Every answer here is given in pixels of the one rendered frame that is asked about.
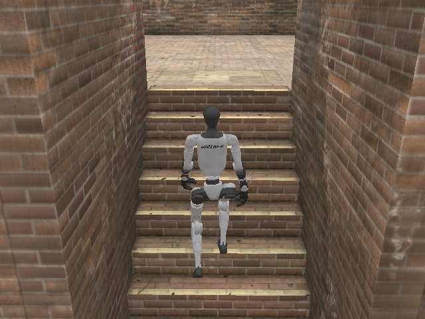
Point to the stairs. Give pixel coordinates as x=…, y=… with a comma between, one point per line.
x=262, y=275

